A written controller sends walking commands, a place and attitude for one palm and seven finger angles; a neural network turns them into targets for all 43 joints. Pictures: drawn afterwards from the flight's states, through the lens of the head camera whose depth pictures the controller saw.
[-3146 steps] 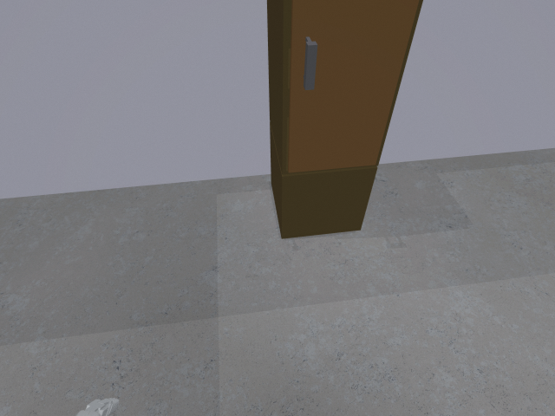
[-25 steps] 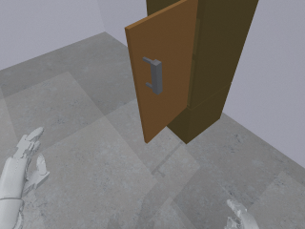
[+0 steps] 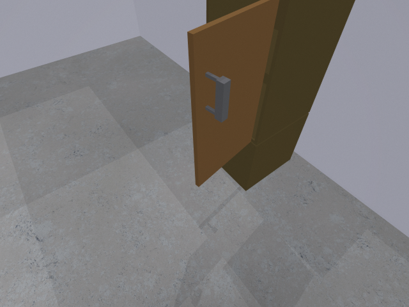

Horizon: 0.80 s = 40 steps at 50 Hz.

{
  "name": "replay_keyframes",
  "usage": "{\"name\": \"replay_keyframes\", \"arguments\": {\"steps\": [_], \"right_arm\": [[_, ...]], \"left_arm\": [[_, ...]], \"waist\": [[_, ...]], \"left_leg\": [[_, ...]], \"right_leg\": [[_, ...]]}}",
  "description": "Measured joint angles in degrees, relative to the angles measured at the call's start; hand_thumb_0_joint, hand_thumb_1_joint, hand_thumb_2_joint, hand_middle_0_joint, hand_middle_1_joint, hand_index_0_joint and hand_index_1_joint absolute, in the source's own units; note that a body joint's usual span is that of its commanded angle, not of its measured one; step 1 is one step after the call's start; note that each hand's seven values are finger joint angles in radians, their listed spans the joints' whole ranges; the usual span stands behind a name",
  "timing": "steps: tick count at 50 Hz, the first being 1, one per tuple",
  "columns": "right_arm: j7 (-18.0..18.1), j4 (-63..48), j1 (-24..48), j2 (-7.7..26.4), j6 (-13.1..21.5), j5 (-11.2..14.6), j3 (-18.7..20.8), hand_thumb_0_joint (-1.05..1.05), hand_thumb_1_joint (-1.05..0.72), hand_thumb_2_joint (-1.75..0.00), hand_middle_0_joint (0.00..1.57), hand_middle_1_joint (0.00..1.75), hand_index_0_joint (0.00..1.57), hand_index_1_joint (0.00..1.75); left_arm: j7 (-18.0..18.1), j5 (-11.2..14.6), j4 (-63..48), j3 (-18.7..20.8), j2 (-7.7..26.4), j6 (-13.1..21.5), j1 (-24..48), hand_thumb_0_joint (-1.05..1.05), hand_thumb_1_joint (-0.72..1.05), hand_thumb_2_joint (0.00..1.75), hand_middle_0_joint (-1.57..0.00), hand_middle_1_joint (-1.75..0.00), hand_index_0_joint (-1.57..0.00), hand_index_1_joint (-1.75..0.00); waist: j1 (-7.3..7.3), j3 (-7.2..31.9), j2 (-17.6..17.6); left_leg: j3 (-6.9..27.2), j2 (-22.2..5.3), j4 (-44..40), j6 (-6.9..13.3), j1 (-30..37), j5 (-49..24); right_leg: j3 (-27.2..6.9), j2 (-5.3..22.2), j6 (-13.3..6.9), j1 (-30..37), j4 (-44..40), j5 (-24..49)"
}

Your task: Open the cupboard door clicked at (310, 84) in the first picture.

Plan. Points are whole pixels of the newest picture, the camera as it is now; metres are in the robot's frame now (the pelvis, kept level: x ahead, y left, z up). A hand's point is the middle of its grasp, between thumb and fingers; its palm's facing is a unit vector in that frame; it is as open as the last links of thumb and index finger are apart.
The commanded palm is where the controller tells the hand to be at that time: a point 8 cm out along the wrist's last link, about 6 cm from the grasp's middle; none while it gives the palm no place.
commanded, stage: let the arm hang, fingers relaxed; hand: left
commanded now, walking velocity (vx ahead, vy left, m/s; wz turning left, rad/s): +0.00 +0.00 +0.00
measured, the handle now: (215, 96) +0.61 +0.01 +0.07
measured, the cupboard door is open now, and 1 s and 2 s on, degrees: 99 99 99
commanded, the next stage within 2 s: look to check the result in 0.52 s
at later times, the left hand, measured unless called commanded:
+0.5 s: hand out of the picture +0.00 +0.18 -0.18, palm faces +0.03 -0.99 -0.16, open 7.3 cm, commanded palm none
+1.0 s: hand out of the picture +0.03 +0.19 -0.17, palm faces +0.02 -0.98 -0.19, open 7.3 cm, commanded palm none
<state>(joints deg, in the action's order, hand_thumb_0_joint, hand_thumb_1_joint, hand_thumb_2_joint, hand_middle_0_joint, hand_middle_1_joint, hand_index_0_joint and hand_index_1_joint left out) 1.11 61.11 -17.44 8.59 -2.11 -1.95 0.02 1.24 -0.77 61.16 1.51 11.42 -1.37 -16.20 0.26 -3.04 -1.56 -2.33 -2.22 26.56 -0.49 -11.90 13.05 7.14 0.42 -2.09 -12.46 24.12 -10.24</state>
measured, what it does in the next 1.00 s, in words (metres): stands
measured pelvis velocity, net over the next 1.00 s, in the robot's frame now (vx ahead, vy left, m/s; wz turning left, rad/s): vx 0.03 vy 0.02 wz -0.02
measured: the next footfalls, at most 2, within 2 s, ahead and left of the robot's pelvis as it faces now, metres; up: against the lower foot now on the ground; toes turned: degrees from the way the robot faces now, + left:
none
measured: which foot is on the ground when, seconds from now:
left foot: down 0.00-1.00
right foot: down 0.00-1.00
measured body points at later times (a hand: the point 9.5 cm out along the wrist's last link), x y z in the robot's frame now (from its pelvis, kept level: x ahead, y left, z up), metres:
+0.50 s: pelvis +0.01 +0.02 +0.00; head +0.02 +0.02 +0.45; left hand +0.00 +0.23 -0.16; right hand -0.01 -0.18 -0.16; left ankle +0.01 +0.12 -0.74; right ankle +0.03 -0.10 -0.74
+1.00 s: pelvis +0.03 +0.02 +0.00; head +0.04 +0.01 +0.45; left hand +0.03 +0.24 -0.16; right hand +0.01 -0.19 -0.16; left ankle +0.01 +0.12 -0.74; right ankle +0.03 -0.10 -0.74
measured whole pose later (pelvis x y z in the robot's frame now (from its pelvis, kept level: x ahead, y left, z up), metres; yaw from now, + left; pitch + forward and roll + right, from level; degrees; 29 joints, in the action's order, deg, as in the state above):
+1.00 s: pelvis +0.03 +0.02 +0.00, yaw -1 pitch -1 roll +0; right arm 1.9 65.7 -15.7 7.4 0.1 -1.4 -0.2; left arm 1.9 -0.7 65.8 0.7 7.6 0.6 -15.0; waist 0.2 -2.9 -0.7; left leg -4.1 -0.2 22.1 0.9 -7.6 13.4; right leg 5.3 2.2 -0.1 -10.2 23.1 -11.7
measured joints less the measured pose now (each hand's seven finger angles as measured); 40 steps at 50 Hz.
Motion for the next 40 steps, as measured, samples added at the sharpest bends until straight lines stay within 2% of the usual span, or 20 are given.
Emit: {"name": "replay_keyframes", "arguments": {"steps": [17, 40], "right_arm": [[0.6, 3.9, -1.6, -2.7, 1.5, 0.3, -0.2, 0.00, -0.90, -0.90, 0.20, 0.30, 0.20, 0.30], [0.8, 4.0, 1.3, -1.4, 2.1, 0.5, -0.1, 0.01, -0.91, -0.90, 0.20, 0.30, 0.20, 0.30]], "left_arm": [[0.5, -0.1, 4.0, -0.8, -4.6, 1.1, 0.4, 0.01, 0.92, 0.90, -0.20, -0.30, -0.20, -0.30], [0.6, 0.0, 4.6, -0.7, -4.3, 1.9, 0.4, 0.00, 0.91, 0.90, -0.20, -0.30, -0.20, -0.30]], "waist": [[-0.14, 0.5, 1.3], [-0.15, 0.3, 0.9]], "left_leg": [[-1.8, 2.1, -2.2, 1.8, 1.1, -0.6], [-1.9, 2.3, -3.6, 1.8, 3.4, 0.3]], "right_leg": [[-1.8, 2.0, 1.9, -0.3, -0.1, 0.2], [-2.0, 2.1, 2.3, 1.5, -0.5, -1.2]]}}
